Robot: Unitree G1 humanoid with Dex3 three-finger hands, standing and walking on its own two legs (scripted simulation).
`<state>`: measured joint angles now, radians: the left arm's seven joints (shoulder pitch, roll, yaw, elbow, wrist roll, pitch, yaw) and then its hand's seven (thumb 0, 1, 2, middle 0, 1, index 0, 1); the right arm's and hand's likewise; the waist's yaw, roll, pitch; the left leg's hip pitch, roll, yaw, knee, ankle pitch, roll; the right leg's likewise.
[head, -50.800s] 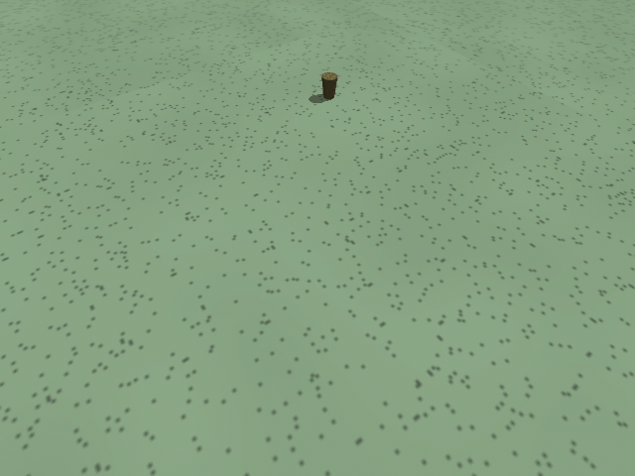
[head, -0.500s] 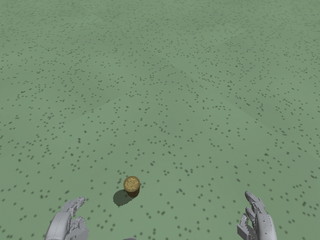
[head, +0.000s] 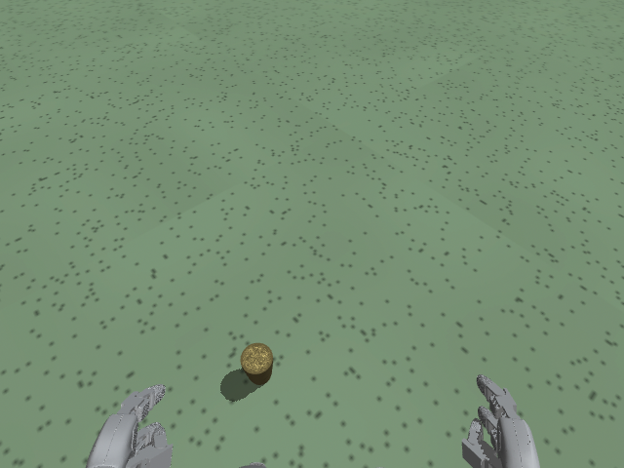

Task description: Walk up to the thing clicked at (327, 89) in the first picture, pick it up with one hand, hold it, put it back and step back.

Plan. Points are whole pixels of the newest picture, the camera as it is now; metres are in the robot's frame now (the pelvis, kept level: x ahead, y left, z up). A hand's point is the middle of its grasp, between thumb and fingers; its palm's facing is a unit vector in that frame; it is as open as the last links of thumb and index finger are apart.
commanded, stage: stand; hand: left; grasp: from the side
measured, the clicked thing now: (258, 366) +0.50 +0.15 -0.65
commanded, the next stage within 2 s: none
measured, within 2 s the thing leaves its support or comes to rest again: neither
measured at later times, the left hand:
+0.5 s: hand (166, 459) +0.16 +0.19 -0.07, palm faces +0.02 -0.95 -0.31, open 7.3 cm
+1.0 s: hand out of the picture +0.04 +0.23 -0.11, palm faces +0.08 -0.94 -0.32, open 7.3 cm
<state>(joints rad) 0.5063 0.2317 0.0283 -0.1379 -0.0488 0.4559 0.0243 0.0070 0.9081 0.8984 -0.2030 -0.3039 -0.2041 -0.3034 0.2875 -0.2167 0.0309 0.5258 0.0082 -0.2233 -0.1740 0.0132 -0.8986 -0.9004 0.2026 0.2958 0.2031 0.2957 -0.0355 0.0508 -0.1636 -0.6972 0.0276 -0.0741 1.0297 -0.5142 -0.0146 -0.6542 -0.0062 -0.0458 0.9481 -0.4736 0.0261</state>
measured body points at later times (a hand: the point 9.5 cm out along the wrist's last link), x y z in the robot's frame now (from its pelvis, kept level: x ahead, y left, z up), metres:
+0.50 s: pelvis -0.01 -0.01 +0.01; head +0.01 -0.01 +0.46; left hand +0.16 +0.24 -0.05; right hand +0.15 -0.26 -0.09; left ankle +0.00 +0.12 -0.68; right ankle +0.00 -0.14 -0.68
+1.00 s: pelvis -0.01 +0.00 +0.06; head +0.00 +0.00 +0.50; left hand +0.03 +0.28 -0.08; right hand +0.07 -0.28 -0.08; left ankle +0.00 +0.12 -0.68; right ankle +0.00 -0.14 -0.68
